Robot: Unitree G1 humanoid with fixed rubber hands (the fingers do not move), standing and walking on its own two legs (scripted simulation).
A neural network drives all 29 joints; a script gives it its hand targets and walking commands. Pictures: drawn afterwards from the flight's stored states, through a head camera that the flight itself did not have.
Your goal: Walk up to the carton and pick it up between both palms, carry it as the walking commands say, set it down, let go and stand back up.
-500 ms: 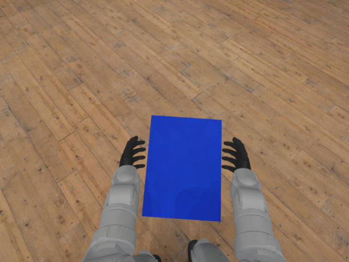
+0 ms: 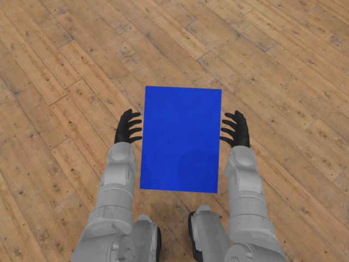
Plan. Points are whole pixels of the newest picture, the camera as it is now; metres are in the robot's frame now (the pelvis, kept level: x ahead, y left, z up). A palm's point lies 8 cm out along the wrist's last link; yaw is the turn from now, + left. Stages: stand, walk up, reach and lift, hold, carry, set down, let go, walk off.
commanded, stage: set down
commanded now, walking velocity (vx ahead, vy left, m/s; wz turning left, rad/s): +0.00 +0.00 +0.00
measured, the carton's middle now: (180, 138) +0.43 -0.04 -0.15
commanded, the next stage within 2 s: none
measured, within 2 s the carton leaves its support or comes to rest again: neither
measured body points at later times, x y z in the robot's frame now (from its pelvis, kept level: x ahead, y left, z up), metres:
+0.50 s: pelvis -0.02 +0.01 -0.08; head +0.18 +0.00 +0.32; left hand +0.43 +0.10 -0.15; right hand +0.40 -0.17 -0.14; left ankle +0.05 +0.10 -0.64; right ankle +0.10 -0.11 -0.64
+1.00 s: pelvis -0.03 +0.01 -0.15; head +0.22 +0.01 +0.22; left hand +0.46 +0.10 -0.23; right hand +0.42 -0.18 -0.23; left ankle +0.05 +0.10 -0.64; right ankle +0.10 -0.11 -0.64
